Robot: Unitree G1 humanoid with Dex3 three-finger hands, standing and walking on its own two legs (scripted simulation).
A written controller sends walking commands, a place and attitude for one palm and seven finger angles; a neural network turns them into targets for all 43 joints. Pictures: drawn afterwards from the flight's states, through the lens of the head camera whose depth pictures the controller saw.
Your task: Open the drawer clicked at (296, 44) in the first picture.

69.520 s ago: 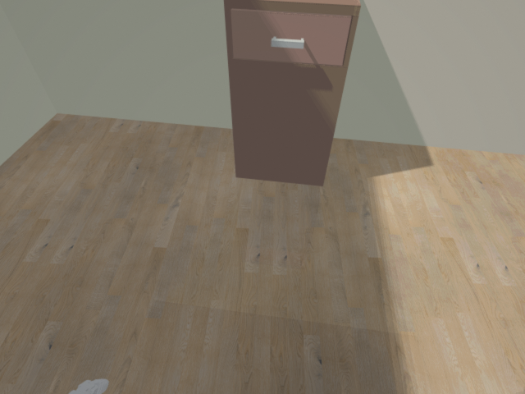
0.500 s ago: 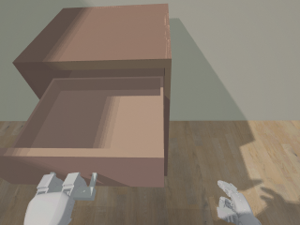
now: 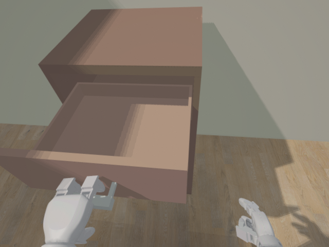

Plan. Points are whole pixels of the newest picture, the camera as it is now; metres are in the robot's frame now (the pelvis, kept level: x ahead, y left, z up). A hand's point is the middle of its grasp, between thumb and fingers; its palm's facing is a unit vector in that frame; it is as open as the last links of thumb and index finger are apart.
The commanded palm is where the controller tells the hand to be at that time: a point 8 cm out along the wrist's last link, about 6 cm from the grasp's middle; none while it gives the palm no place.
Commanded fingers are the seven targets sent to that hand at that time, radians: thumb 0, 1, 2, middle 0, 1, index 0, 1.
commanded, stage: open the thumb to release the handle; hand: left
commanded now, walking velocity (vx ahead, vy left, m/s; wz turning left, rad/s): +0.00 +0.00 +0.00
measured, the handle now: (88, 192) +0.22 +0.21 +0.03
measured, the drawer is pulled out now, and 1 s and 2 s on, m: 0.30 0.29 0.29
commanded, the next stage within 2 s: lift the hand off the handle in 0.08 s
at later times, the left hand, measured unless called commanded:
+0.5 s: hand (85, 214) +0.18 +0.21 +0.02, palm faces +0.08 -0.09 -0.99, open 13.5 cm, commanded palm +0.16 +0.21 +0.07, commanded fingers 0.00 -0.50 0.30 -0.30 -1.20 -0.30 -1.20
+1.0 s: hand (73, 203) +0.18 +0.22 +0.07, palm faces +0.06 -0.12 -0.99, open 13.2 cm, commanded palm +0.16 +0.21 +0.14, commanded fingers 0.00 -0.50 0.30 -0.30 -1.20 -0.30 -1.20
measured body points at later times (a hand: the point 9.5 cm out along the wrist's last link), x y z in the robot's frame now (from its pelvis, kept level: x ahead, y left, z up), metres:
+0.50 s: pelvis -0.01 +0.00 +0.00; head +0.01 -0.03 +0.45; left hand +0.17 +0.21 +0.07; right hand +0.21 -0.20 -0.10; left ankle -0.02 +0.13 -0.71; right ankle +0.03 -0.10 -0.71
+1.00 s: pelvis -0.01 +0.01 +0.02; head -0.01 -0.02 +0.47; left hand +0.17 +0.22 +0.13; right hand +0.22 -0.19 -0.07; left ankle -0.02 +0.13 -0.71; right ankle +0.03 -0.10 -0.71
